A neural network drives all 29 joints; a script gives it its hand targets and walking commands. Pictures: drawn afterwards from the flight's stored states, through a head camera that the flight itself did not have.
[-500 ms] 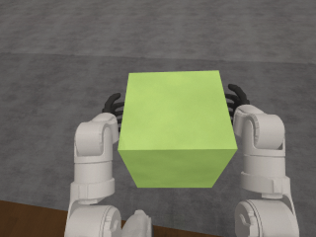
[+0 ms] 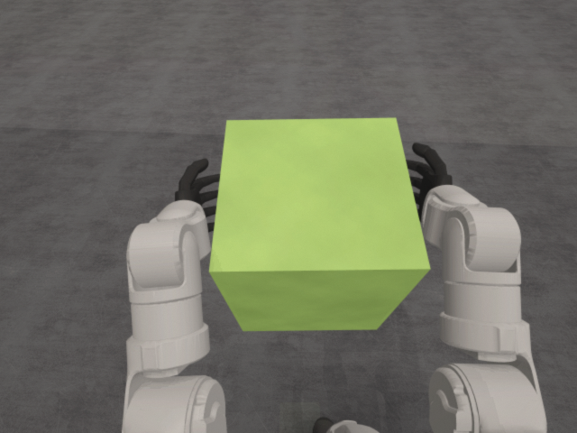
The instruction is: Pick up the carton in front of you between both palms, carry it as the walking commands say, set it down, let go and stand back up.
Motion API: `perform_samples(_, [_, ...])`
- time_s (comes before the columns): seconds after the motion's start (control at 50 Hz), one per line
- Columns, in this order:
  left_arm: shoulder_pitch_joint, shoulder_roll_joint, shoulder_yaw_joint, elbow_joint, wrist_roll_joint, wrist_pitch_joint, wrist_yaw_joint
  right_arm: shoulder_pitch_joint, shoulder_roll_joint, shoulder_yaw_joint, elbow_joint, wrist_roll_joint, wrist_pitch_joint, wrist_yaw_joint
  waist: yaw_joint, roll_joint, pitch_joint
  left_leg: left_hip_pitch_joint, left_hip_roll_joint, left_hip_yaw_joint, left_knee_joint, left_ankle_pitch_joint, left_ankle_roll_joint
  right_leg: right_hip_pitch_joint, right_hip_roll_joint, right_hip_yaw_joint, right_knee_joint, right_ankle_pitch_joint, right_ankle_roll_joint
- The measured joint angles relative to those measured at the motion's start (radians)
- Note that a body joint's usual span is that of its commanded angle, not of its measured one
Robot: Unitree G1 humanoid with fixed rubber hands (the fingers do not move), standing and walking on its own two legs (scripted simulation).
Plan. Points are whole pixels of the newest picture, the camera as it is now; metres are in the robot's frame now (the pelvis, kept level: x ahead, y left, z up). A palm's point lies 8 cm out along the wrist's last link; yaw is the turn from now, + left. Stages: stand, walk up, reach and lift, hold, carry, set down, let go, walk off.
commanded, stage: carry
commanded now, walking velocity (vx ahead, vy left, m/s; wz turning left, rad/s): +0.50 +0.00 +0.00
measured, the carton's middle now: (310, 237) +0.37 -0.02 +0.07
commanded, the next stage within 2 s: none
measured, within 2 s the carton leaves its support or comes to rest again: neither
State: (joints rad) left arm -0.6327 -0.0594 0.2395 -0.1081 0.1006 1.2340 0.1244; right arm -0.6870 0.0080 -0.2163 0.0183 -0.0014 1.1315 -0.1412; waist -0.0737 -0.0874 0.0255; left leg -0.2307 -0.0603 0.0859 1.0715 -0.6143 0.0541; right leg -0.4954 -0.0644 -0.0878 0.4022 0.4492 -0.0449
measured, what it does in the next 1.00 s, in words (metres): goes down: right foot 0.13 m lower, then left foot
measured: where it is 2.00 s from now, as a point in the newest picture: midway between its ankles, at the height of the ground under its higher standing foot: (299, 278)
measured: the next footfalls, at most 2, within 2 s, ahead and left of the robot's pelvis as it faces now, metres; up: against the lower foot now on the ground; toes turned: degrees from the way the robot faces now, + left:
right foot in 0.02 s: +0.18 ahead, -0.08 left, -0.13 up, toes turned -6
left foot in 0.42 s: +0.47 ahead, +0.08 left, -0.13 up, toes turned +4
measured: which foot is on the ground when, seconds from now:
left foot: down 0.00-0.00, up 0.02-0.40, down 0.42-0.84, up 0.86-1.00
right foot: up 0.00-0.00, down 0.02-0.42, up 0.44-0.80, down 0.82-1.00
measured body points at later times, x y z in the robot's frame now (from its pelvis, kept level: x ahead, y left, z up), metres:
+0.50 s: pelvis +0.34 +0.00 -0.06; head +0.42 +0.01 +0.39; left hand +0.70 +0.16 -0.01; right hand +0.70 -0.15 +0.00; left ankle +0.43 +0.08 -0.78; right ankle +0.19 -0.09 -0.68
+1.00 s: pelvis +0.66 -0.05 -0.03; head +0.66 -0.06 +0.42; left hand +0.93 +0.10 +0.04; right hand +0.94 -0.20 +0.04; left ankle +0.64 +0.06 -0.72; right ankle +0.63 -0.14 -0.78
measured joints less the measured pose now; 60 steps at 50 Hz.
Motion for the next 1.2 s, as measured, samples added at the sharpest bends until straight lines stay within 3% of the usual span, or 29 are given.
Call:
perform_samples(0.02, [-0.013, 0.001, -0.011, 0.029, 0.005, 0.002, 0.0, -0.004, -0.01, -0.007, 0.014, 0.001, 0.008, 0.003, 0.021, 0.005, -0.021, -0.022, 0.006, -0.008, 0.133, 0.008, 0.011, 0.058, 0.007, -0.018, 0.004, -0.113, -0.02])
perform_samples(0.06, [-0.034, 0.01, -0.027, 0.095, 0.004, -0.007, -0.001, -0.027, -0.031, -0.012, 0.063, 0.0, 0.017, 0.006, 0.059, 0.063, -0.056, -0.134, 0.028, -0.074, 0.34, 0.003, 0.019, 0.078, 0.065, -0.029, 0.107, -0.589, -0.053])
perform_samples(0.08, [-0.039, 0.017, -0.035, 0.127, -0.003, -0.009, -0.001, -0.032, -0.036, -0.013, 0.082, -0.004, 0.026, 0.006, 0.08, 0.088, -0.056, -0.2, 0.039, -0.103, 0.394, 0.034, 0.018, 0.059, 0.089, -0.038, 0.163, -0.659, -0.064])
perform_samples(0.14, [-0.011, 0.031, -0.054, 0.175, -0.034, -0.001, 0.001, -0.007, -0.02, -0.017, 0.096, -0.032, 0.061, 0.006, 0.113, 0.124, -0.03, -0.375, 0.072, -0.132, 0.371, 0.129, -0.003, 0.039, 0.124, -0.059, 0.283, -0.733, -0.083])
perform_samples(0.24, [0.052, 0.023, -0.068, 0.146, -0.067, -0.032, 0.013, 0.068, 0.017, -0.03, 0.02, -0.056, 0.057, 0.006, 0.14, 0.115, 0.037, -0.576, 0.122, -0.099, 0.171, 0.255, -0.008, 0.095, 0.13, -0.06, 0.311, -0.85, -0.076])
perform_samples(0.36, [0.122, 0.002, -0.08, 0.115, -0.071, -0.114, 0.014, 0.17, 0.056, -0.035, -0.052, -0.06, -0.021, 0.009, 0.155, 0.087, 0.048, -0.532, 0.095, -0.052, -0.264, 0.451, 0.015, 0.25, 0.118, -0.041, 0.231, -0.943, -0.05])
perform_samples(0.42, [0.152, 0.016, -0.079, 0.098, -0.085, -0.142, 0.013, 0.192, 0.075, -0.016, -0.054, -0.071, -0.062, 0.009, 0.128, 0.082, 0.038, -0.371, 0.062, 0.01, -0.508, 0.582, 0.022, 0.291, 0.098, -0.039, 0.345, -0.972, -0.022])
perform_samples(0.48, [0.141, 0.043, -0.075, 0.106, -0.1, -0.158, 0.009, 0.186, 0.083, 0.004, -0.028, -0.086, -0.102, 0.01, 0.097, 0.06, 0.043, -0.334, 0.044, 0.033, -0.462, 0.476, 0.031, 0.152, 0.096, 0.043, 0.716, -0.971, 0.023])
perform_samples(0.52, [0.143, 0.04, -0.074, 0.106, -0.097, -0.152, 0.009, 0.199, 0.079, 0.012, -0.031, -0.084, -0.103, 0.01, 0.082, 0.077, 0.039, -0.28, 0.049, 0.032, -0.509, 0.45, 0.026, 0.06, 0.093, 0.055, 0.819, -0.933, 0.029])
perform_samples(0.58, [0.151, 0.015, -0.073, 0.081, -0.081, -0.141, 0.009, 0.225, 0.075, 0.007, -0.069, -0.071, -0.091, 0.01, 0.067, 0.098, 0.025, -0.179, 0.062, 0.033, -0.624, 0.454, 0.018, -0.032, 0.061, 0.049, 0.715, -0.869, 0.044])
perform_samples(0.7, [0.23, -0.044, -0.076, -0.026, -0.036, -0.129, -0.001, 0.287, 0.095, -0.01, -0.164, -0.054, -0.071, 0.016, 0.041, 0.115, -0.052, 0.005, 0.092, 0.02, -0.786, 0.42, -0.012, -0.071, 0.017, 0.012, 0.308, -0.729, 0.073])
perform_samples(0.78, [0.343, -0.082, -0.078, -0.106, -0.012, -0.108, -0.013, 0.368, 0.129, 0.003, -0.215, -0.075, -0.044, 0.034, 0.042, 0.113, -0.117, 0.118, 0.109, 0.015, -0.786, 0.326, -0.047, 0.014, 0.025, -0.062, 0.055, -0.587, 0.07])
perform_samples(0.82, [0.384, -0.093, -0.088, -0.144, -0.003, -0.092, -0.016, 0.411, 0.143, 0.014, -0.256, -0.087, -0.027, 0.041, 0.043, 0.104, -0.141, 0.135, 0.113, 0.004, -0.677, 0.227, -0.067, 0.091, 0.027, -0.099, -0.029, -0.556, 0.051])
perform_samples(0.88, [0.424, -0.082, -0.134, -0.137, 0.0, -0.086, -0.022, 0.467, 0.131, 0.029, -0.287, -0.09, -0.004, 0.044, 0.068, 0.131, -0.154, -0.02, 0.136, -0.031, -0.254, 0.161, -0.067, 0.113, 0.042, -0.129, 0.062, -0.616, -0.007])
perform_samples(0.94, [0.474, -0.075, -0.152, -0.157, -0.002, -0.054, -0.023, 0.512, 0.128, 0.059, -0.301, -0.098, 0.027, 0.044, 0.082, 0.109, -0.149, -0.19, 0.113, -0.022, -0.025, 0.185, -0.058, 0.196, 0.029, -0.129, 0.009, -0.651, 0.007])
perform_samples(0.98, [0.501, -0.072, -0.155, -0.18, -0.003, -0.042, -0.023, 0.524, 0.125, 0.078, -0.306, -0.099, 0.038, 0.045, 0.089, 0.098, -0.142, -0.26, 0.114, 0.0, -0.079, 0.235, -0.061, 0.255, 0.022, -0.123, -0.043, -0.655, 0.013])
perform_samples(1.06, [0.51, -0.071, -0.151, -0.214, -0.007, -0.038, -0.026, 0.528, 0.125, 0.094, -0.331, -0.103, 0.04, 0.045, 0.09, 0.093, -0.121, -0.318, 0.113, 0.026, -0.342, 0.377, -0.065, 0.351, 0.013, -0.119, -0.085, -0.694, 0.028])
perform_samples(1.16, [0.501, -0.071, -0.152, -0.242, -0.006, -0.029, -0.032, 0.522, 0.126, 0.094, -0.37, -0.107, 0.054, 0.047, 0.088, 0.106, -0.109, -0.233, 0.107, 0.075, -0.616, 0.64, -0.056, 0.434, 0.014, -0.107, 0.025, -0.839, 0.068])
perform_samples(1.2, [0.484, -0.071, -0.137, -0.232, -0.005, -0.023, -0.033, 0.51, 0.128, 0.096, -0.347, -0.112, 0.048, 0.05, 0.085, 0.067, -0.118, -0.211, 0.085, 0.1, -0.589, 0.55, 0.006, 0.419, -0.019, -0.086, 0.124, -0.898, 0.085])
